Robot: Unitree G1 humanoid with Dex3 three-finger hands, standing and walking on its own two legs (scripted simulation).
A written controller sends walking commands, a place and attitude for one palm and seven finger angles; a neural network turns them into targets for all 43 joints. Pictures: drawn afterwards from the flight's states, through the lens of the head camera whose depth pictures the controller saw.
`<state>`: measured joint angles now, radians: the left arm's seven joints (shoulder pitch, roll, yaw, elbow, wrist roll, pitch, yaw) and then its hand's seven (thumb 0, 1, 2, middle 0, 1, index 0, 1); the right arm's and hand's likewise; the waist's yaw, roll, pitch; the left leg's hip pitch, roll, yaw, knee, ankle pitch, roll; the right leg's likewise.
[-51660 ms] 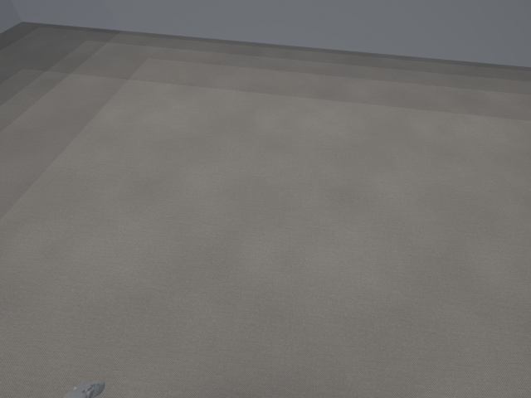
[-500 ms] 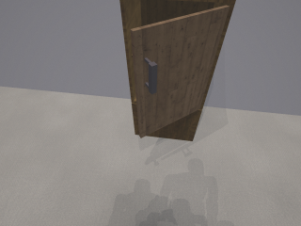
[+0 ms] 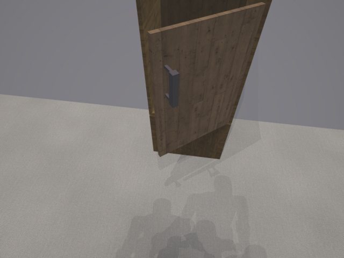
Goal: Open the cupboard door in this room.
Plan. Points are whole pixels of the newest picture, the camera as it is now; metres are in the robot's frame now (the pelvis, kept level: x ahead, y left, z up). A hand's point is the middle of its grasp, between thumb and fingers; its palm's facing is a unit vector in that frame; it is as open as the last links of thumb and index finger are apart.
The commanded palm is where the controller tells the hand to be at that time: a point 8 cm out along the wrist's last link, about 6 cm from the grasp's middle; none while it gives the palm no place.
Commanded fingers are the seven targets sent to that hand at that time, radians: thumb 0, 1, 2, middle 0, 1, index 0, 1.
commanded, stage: look to check the result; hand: left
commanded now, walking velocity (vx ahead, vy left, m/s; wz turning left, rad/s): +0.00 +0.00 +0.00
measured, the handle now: (170, 86) +0.60 +0.04 +0.05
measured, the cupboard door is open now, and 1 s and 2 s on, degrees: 39 39 39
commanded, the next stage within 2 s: walk to a spot facing it in 0.36 s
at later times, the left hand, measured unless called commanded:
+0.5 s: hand out of the picture +0.06 +0.21 -0.16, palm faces +0.01 -0.96 -0.27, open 7.4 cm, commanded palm none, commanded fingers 0.00 0.90 0.90 -0.20 -0.30 -0.20 -0.30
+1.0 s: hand out of the picture +0.08 +0.16 -0.17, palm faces -0.15 -0.95 -0.28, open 7.3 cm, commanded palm none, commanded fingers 0.00 0.90 0.90 -0.20 -0.30 -0.20 -0.30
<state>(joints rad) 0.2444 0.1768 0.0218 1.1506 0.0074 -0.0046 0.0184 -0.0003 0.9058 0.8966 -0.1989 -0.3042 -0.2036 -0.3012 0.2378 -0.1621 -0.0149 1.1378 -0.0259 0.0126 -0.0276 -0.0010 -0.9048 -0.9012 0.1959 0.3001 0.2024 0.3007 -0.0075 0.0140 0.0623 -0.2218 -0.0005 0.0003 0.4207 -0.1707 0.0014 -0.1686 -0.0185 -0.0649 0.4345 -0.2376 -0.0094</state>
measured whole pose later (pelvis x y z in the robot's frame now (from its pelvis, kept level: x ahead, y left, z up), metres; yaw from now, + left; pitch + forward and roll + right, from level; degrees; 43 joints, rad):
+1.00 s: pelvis +0.00 -0.03 -0.01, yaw -13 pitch +0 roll +2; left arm 0.22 0.18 0.07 0.98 0.02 0.03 0.00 0.00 0.90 0.90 -0.20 -0.30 -0.20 -0.30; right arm 0.17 -0.22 -0.07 1.01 -0.02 0.07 -0.04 0.00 -0.90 -0.90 0.20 0.30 0.20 0.30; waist 0.02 0.03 0.12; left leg -0.42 0.05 0.05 0.98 -0.47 -0.03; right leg -0.30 0.04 0.01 0.64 -0.34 -0.07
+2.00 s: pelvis +0.01 +0.00 -0.02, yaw -49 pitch +0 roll -1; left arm 0.15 0.25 0.07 0.90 0.02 0.08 -0.03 0.00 0.90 0.90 -0.20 -0.30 -0.21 -0.30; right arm 0.24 -0.22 -0.04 0.89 -0.04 0.00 -0.03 0.00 -0.90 -0.90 0.20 0.30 0.20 0.30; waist -0.02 -0.03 0.09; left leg -0.34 0.08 0.08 0.64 -0.29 -0.01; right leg -0.47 0.03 0.05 0.94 -0.47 0.02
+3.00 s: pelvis -0.02 -0.19 -0.03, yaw -84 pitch +0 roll +0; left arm 0.04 0.24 0.07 0.90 0.01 -0.04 -0.04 0.00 0.91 0.90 -0.20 -0.30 -0.20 -0.30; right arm 0.43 -0.19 -0.04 1.06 -0.02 0.01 -0.01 0.00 -0.90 -0.90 0.20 0.30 0.20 0.30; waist -0.06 0.00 0.13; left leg -0.28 0.18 0.11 1.11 -0.50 -0.05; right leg -0.42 -0.03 -0.11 0.69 -0.27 -0.07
